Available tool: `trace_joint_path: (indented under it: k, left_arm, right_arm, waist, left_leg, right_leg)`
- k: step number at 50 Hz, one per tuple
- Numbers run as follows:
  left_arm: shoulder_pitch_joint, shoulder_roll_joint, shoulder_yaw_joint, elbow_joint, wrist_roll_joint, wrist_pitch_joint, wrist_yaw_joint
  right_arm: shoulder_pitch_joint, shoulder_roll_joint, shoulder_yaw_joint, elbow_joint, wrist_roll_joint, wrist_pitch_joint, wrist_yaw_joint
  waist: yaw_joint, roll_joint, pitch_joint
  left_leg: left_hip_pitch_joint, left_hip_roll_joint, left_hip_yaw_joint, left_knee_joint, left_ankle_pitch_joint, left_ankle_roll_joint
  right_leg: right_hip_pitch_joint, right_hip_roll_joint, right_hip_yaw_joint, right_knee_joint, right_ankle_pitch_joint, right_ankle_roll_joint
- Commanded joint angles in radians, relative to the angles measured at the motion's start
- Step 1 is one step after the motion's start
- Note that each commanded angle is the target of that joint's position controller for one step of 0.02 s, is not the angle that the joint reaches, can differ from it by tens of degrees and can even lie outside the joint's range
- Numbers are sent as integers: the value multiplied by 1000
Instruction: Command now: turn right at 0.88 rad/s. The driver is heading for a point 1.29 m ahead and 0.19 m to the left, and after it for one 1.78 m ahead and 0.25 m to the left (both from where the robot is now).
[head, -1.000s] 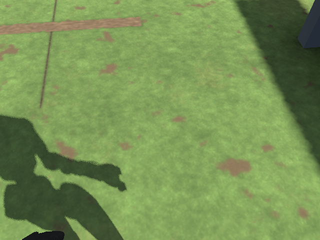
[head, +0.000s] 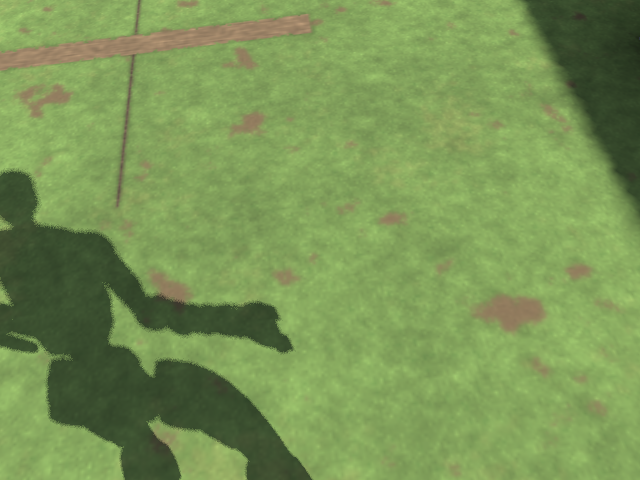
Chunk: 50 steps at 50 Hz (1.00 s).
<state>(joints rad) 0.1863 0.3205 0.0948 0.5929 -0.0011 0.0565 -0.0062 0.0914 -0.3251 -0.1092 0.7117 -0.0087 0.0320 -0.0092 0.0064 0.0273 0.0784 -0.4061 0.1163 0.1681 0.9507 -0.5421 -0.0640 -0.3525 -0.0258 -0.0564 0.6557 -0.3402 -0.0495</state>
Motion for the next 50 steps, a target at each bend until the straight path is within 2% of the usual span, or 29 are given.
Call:
trace_joint_path:
  k: [1, 2, 3, 4, 5, 7, 10, 14, 15, 18, 22, 25, 26, 28, 29, 30, 31, 32, 33, 34, 35, 36, 38, 39, 41, 42, 44, 48, 50]
  left_arm:
    - [91, 238, 66, -47, 0, -64, 6]
    - [33, 203, 54, -57, -21, -61, 16]
    - [-40, 159, 34, -74, -25, -53, 28]
    - [-17, 124, 20, -70, -25, -55, 37]
    - [16, 99, 8, -58, -25, -64, 36]
    - [74, 103, -1, -24, -10, -88, 28]
    - [110, 137, 3, 5, 14, -117, 29]
    - [139, 132, 4, 36, 16, -144, 27]
    - [202, 129, -4, 58, 51, -131, 9]
    - [164, 104, -10, 70, 52, -137, 2]
    - [165, 102, -5, 111, 49, -159, 15]
    - [203, 103, -2, 159, 53, -161, 19]
    - [210, 108, -1, 174, 54, -157, 20]
    - [198, 146, 2, 189, 51, -147, 23]
    - [196, 177, 7, 193, 55, -132, 24]
    - [165, 207, 12, 181, 44, -121, 21]
    - [160, 163, -6, 168, 50, -129, 17]
    - [136, 21, -39, 73, 31, -153, -10]
    - [41, 83, -44, 38, 42, -173, -13]
    - [-42, 94, -44, 21, 38, -186, -11]
    - [18, 72, -56, 50, 29, -189, -6]
    - [39, 55, -64, 64, 41, -175, -6]
    - [124, 44, -71, 118, 52, -128, -22]
    - [126, 43, -72, 127, 48, -109, -30]
    - [37, 32, -75, 112, 34, -87, -39]
    - [-20, 24, -78, 94, 23, -86, -42]
    - [-98, 15, -81, 85, 5, -97, -46]
    - [-118, 7, -90, 100, 0, -116, -65]
    - [-1, 42, -80, 151, -2, -111, -62]
  right_arm:
    - [-144, -74, -12, -149, 11, -33, -15]
    - [-117, -89, -17, -130, 0, -35, -25]
    - [-62, -110, -23, -104, -5, -32, -27]
    - [3, -109, -21, -71, -3, -36, -12]
    - [28, -96, -14, -53, 8, -40, 4]
    - [-1, -67, 1, -49, 27, -51, 22]
    - [-57, -80, 5, -63, 35, -70, 27]
    - [-18, -79, 1, -58, 50, -83, 30]
    - [10, -65, 4, -23, -66, -41, 65]
    - [32, -61, 1, -23, -35, -21, 99]
    - [-32, -57, 15, -51, -33, -29, 120]
    - [-106, -34, 38, -90, -28, -28, 126]
    - [-114, -23, 47, -102, -25, -26, 123]
    - [-25, -30, 47, -95, -12, -23, 100]
    - [117, -62, 33, -64, -3, -27, 86]
    - [324, -108, 10, -11, -4, -41, 76]
    - [501, -202, -27, 46, -16, -42, 58]
    - [408, -328, -58, 37, -5, -30, 48]
    - [411, -318, -57, 4, 1, -34, 51]
    - [412, -283, -49, 31, -5, -37, 37]
    - [396, -216, -31, 53, -12, -47, 24]
    - [334, -162, -12, 47, -18, -61, 17]
    - [256, -83, 25, 27, -16, -90, 15]
    - [263, -75, 31, 33, -12, -106, 19]
    - [316, -87, 33, 57, -4, -130, 32]
    - [338, -96, 32, 65, -4, -137, 35]
    - [361, -73, 45, 77, -7, -150, 37]
    - [324, -79, 62, 88, -4, -174, 17]
    - [271, -128, 50, 80, -11, -175, -8]
  waist:
    - [43, -146, -184]
    - [11, -101, -159]
    - [-26, -104, -165]
    - [-28, -116, -226]
    - [-12, -115, -244]
    - [22, -162, -184]
    - [55, -174, -86]
    - [62, -160, -14]
    - [67, -106, -16]
    - [32, -136, 41]
    - [28, -112, 84]
    - [53, -108, 114]
    - [50, -109, 111]
    - [-8, -135, 6]
    - [-83, -154, -92]
    - [-188, -139, -207]
    - [-252, -31, -309]
    - [-120, 343, -339]
    - [-160, 132, -374]
    - [-160, 34, -262]
    - [-91, -58, -154]
    - [-44, -91, -121]
    - [17, -43, -76]
    - [23, -28, -48]
    - [-4, -20, 30]
    - [-24, 1, 55]
    - [-54, -5, 86]
    - [-27, 11, 35]
    - [48, 73, -60]
  left_leg:
    - [-402, -79, -227, 306, -2, 6]
    - [-403, -63, -247, 266, 83, 13]
    - [-358, -58, -238, 248, 149, 8]
    - [-302, -60, -213, 238, 218, 8]
    - [-289, -50, -198, 195, 282, 10]
    - [-322, -42, -178, 86, 367, 15]
    - [-406, -30, -200, -20, 434, 27]
    - [-542, -53, -292, -1, 473, 24]
    - [-501, -105, -256, 55, 433, 14]
    - [-531, -77, -250, 110, 475, 23]
    - [-542, -25, -194, 22, 481, 73]
    - [-504, -5, -101, -88, 409, 147]
    - [-465, -18, -65, -131, 365, 179]
    - [-233, -127, 38, -169, 248, 252]
    - [-66, -202, 66, -147, 168, 279]
    - [215, -251, 39, -207, 171, 305]
    - [544, -188, -162, -296, 65, 327]
    - [758, 74, -819, -593, -256, 451]
    - [799, 131, -1030, -701, -183, 463]
    - [729, 127, -926, -688, -22, 432]
    - [555, 116, -784, -677, 135, 382]
    - [421, 73, -660, -672, 171, 344]
    - [250, 5, -506, -720, 221, 308]
    - [215, -6, -459, -750, 267, 301]
    - [222, -32, -331, -807, 494, 231]
    - [233, -39, -284, -838, 586, 207]
    - [266, -78, -161, -851, 808, 151]
    - [367, -52, -15, -898, 1284, 77]
    - [492, -10, 23, -793, 1609, 46]
  right_leg:
    - [367, -284, 487, -313, 515, -262]
    - [340, -250, 446, -304, 483, -217]
    - [304, -234, 375, -297, 538, -193]
    - [307, -211, 340, -325, 373, -186]
    - [324, -195, 333, -370, 102, -179]
    - [326, -202, 362, -465, -185, -169]
    - [361, -238, 344, -522, -195, -153]
    - [421, -283, 268, -567, -179, -136]
    - [388, -250, 205, -596, -194, -103]
    - [346, -252, 99, -604, -130, -74]
    - [398, -273, -14, -627, -64, -61]
    - [468, -278, -110, -623, 101, -60]
    - [490, -276, -147, -589, 268, -56]
    - [511, -265, -214, -390, 982, -41]
    - [508, -270, -224, -171, 1281, -43]
    - [388, -258, -224, 122, 1312, -35]
    - [129, -203, -213, 465, 960, 3]
    - [-342, 59, -102, 849, -73, 79]
    - [-470, 52, 117, 924, -38, 56]
    - [-523, -3, 136, 908, 16, 41]
    - [-463, -68, 114, 799, 73, 33]
    - [-386, -108, 116, 716, 79, 29]
    - [-276, -145, 109, 643, 101, 32]
    - [-284, -150, 92, 621, 106, 34]
    - [-370, -146, 47, 531, 175, 25]
    - [-404, -131, 31, 472, 225, 21]
    - [-411, -68, 23, 334, 330, 1]
    - [-236, 34, -117, 52, 538, -50]
    - [-104, 96, -137, 15, 556, -66]
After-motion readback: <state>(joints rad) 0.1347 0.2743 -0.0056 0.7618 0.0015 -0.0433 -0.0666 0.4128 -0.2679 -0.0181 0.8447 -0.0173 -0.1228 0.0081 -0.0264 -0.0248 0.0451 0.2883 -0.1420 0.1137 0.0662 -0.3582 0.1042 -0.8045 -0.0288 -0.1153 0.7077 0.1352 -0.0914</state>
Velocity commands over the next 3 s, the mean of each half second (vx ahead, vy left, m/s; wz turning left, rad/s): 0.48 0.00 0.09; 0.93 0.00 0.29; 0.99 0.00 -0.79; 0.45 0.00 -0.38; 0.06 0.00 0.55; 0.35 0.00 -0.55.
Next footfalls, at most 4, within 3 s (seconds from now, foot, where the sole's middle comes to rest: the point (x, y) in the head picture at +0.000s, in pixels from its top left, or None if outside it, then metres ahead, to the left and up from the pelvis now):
0.60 left None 0.41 0.18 -0.76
1.08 right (248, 281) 0.88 0.26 -0.76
1.50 left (180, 167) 1.26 0.48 -0.76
1.86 right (295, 110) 1.48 0.16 -0.76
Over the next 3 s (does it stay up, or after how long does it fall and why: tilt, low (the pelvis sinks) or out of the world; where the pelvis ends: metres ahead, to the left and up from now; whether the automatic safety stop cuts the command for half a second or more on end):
stays up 1.55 0.25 0.00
